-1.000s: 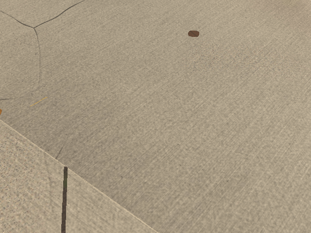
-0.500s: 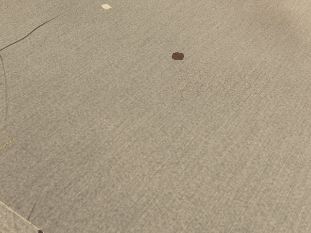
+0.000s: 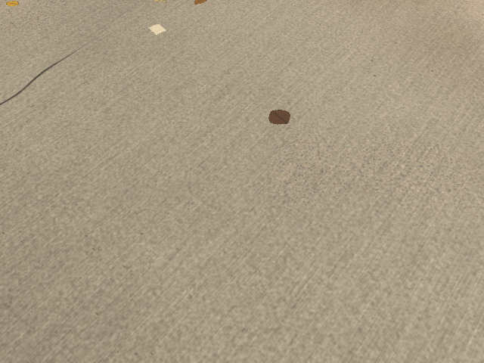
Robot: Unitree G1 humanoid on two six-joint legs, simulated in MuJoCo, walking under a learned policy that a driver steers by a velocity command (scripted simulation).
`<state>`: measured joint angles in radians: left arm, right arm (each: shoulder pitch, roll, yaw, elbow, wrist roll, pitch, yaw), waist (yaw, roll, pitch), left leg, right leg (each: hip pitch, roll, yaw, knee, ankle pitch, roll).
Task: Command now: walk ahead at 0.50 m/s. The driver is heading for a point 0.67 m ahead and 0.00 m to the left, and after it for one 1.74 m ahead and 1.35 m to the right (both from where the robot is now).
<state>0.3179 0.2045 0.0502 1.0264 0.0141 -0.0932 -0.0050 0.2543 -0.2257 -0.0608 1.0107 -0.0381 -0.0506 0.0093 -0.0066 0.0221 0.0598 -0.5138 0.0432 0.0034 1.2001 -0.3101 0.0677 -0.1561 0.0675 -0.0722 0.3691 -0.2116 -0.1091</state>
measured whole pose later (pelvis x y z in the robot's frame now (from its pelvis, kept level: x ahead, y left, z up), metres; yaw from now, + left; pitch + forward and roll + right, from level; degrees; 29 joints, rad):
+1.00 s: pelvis +0.54 -0.03 -0.01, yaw -3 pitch +0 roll +0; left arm 0.17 0.21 0.06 0.97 0.01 -0.06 -0.01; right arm 0.34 -0.21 -0.04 1.03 -0.02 -0.09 0.00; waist -0.02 0.02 0.06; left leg -0.31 0.01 0.03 1.15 -0.34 0.07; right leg -0.32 0.07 -0.07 0.48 -0.16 -0.10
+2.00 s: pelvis +1.02 -0.15 -0.03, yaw -37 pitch +1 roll +1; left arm 0.02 0.25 0.05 0.72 0.05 -0.02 -0.05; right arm 0.41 -0.24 -0.05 0.91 -0.01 -0.05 -0.01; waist -0.05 0.00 0.06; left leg -0.07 0.12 0.23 0.82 -0.46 -0.02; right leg -0.47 0.05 -0.10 0.62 -0.17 -0.15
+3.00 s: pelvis +1.37 -0.53 -0.02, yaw -72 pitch +2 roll +1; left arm 0.02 0.26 0.03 0.67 0.05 0.00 -0.08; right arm 0.42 -0.26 -0.04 0.86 -0.02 -0.06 -0.01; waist -0.07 -0.02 0.06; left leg 0.09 0.03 0.28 0.30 -0.40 -0.03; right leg -0.56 -0.02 -0.08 0.64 -0.16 -0.11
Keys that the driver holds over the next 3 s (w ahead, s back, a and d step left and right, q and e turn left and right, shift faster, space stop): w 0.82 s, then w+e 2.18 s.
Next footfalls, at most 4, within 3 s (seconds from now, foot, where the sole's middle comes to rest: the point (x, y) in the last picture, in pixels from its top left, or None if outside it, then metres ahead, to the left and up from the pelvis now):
0.32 left None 0.34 0.08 -0.78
0.88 right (296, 306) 0.63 -0.10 -0.78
1.42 left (246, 218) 0.95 0.04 -0.78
1.96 right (334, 182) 1.09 -0.27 -0.78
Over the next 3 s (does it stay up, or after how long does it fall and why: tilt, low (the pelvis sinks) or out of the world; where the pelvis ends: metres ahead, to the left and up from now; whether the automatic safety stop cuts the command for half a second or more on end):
stays up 1.37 -0.53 -0.02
